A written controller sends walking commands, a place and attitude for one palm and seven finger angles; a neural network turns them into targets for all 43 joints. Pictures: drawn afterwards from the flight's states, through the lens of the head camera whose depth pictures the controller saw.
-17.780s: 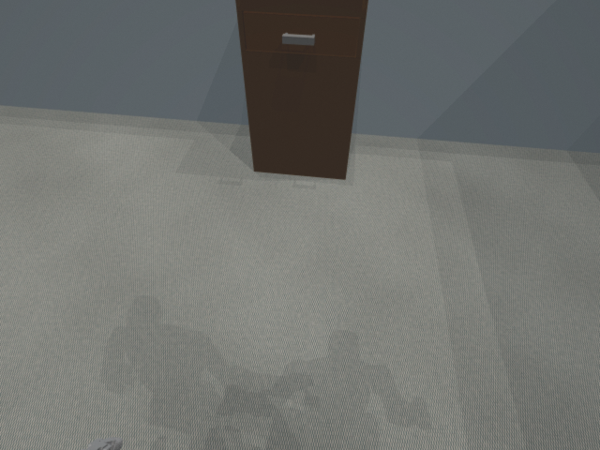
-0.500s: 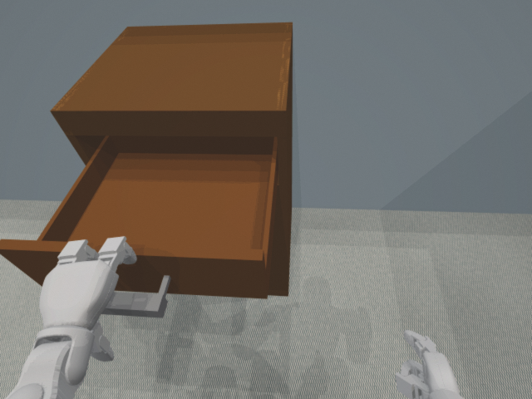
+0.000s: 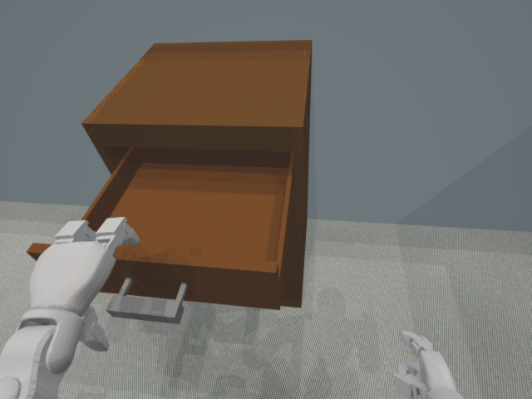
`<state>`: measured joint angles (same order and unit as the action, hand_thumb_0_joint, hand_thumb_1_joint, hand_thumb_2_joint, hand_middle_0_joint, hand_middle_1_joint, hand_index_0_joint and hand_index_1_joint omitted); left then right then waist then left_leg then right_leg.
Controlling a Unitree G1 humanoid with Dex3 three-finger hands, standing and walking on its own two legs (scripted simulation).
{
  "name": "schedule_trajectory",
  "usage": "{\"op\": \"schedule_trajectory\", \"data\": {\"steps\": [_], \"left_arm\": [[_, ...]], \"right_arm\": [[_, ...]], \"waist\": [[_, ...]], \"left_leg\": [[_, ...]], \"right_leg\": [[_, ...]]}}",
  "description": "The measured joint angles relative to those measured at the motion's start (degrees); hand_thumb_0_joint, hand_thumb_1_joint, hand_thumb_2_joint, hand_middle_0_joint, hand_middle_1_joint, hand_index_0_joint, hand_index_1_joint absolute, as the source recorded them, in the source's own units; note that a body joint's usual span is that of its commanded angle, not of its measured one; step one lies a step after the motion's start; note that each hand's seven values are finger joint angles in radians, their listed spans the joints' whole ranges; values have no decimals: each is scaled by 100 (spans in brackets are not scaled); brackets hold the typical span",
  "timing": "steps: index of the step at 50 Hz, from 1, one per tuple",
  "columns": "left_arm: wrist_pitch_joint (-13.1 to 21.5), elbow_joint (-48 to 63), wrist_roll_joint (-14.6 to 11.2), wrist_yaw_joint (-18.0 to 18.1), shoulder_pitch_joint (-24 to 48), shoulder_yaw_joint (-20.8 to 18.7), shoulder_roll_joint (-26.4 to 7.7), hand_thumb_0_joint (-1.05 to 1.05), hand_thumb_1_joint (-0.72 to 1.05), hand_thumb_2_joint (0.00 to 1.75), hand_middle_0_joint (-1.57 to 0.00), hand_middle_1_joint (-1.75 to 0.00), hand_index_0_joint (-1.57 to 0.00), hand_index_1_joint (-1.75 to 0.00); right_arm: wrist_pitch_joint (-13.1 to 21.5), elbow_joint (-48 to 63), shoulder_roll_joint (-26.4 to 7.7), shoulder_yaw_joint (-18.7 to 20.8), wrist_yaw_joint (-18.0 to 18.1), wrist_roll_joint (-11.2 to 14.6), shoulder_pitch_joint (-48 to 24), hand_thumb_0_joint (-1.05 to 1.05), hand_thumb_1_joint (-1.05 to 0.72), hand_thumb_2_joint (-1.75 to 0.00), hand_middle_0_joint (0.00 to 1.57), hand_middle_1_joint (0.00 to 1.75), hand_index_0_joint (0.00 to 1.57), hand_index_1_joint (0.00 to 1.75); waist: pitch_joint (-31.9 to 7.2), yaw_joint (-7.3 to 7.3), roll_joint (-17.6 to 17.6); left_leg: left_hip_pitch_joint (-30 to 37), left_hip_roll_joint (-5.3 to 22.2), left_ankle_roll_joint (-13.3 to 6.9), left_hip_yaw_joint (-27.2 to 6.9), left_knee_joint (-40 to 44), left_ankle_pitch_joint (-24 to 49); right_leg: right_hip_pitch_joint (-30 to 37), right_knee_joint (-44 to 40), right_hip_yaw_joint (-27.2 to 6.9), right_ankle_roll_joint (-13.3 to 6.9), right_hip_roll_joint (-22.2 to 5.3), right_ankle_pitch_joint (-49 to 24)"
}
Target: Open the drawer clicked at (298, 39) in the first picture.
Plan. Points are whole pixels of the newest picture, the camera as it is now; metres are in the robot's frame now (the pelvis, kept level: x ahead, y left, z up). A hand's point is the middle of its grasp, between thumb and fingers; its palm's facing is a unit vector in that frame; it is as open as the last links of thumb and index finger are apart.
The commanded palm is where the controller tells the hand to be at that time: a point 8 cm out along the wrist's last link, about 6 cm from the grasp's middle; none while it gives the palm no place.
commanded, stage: lift the hand off the handle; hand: left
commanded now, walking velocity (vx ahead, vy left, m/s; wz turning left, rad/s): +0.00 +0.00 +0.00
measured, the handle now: (150, 297) +0.27 +0.27 -0.05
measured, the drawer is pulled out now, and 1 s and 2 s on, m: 0.30 0.30 0.30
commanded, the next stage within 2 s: draw the hand back to the body in 0.16 s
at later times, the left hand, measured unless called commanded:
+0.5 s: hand (98, 281) +0.21 +0.27 +0.11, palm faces +0.08 -0.07 -0.99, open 13.8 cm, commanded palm +0.18 +0.27 +0.16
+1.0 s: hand (106, 278) +0.21 +0.24 +0.14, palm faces +0.31 -0.77 -0.55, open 13.7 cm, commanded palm +0.16 +0.27 +0.17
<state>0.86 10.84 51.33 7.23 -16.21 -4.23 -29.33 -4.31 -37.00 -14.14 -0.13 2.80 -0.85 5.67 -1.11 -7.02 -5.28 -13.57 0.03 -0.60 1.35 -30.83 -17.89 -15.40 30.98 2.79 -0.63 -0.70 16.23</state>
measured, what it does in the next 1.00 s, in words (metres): stands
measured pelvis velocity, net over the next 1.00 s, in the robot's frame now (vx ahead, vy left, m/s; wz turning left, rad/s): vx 0.00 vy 0.00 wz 0.00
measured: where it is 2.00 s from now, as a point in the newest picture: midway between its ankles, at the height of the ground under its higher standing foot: outside the picture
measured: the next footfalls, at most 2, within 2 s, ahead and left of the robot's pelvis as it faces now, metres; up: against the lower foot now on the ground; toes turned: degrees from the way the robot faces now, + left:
none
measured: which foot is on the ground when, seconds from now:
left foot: down 0.00-1.00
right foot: down 0.00-1.00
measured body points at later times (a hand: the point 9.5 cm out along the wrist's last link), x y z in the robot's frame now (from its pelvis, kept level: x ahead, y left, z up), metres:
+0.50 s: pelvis -0.01 +0.01 +0.00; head +0.00 -0.03 +0.45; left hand +0.20 +0.27 +0.16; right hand +0.21 -0.20 -0.10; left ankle -0.02 +0.11 -0.73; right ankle +0.00 -0.11 -0.73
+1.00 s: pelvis +0.00 +0.00 +0.01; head +0.00 -0.02 +0.46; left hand +0.18 +0.27 +0.17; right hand +0.22 -0.20 -0.07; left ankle -0.02 +0.11 -0.73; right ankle +0.00 -0.11 -0.73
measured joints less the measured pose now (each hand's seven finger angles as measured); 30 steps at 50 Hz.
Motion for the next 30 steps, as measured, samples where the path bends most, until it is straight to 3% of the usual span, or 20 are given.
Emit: {"op": "schedule_trajectory", "data": {"steps": [13, 22, 30], "left_arm": [[-32, 112, -173, -445, 156, -50, -90, 0, -49, 30, -32, -120, -32, -120], [131, 294, -91, -301, 79, 0, -51, 0, -49, 30, -32, -120, -32, -120], [-101, 481, -123, -296, -80, -16, -62, 0, -49, 30, -32, -120, -32, -120]], "right_arm": [[-34, 72, -15, -67, -38, 45, -71, 1, -91, -90, 20, 30, 20, 30], [1, 49, 6, -38, -67, 33, -10, 1, -91, -90, 20, 30, 20, 30], [-34, 63, 19, -70, -112, 67, 2, 1, -91, -90, 20, 30, 20, 30]], "waist": [[116, 14, -3], [151, 3, 27], [135, 8, -12]], "left_leg": [[237, -17, -25, 19, 295, 177], [221, -22, -40, 35, 315, 207], [261, -42, -52, 53, 371, 235]], "right_leg": [[247, -327, -18, 26, -5, -199], [242, -384, -35, 39, -9, -257], [262, -403, -55, 52, -26, -269]]}}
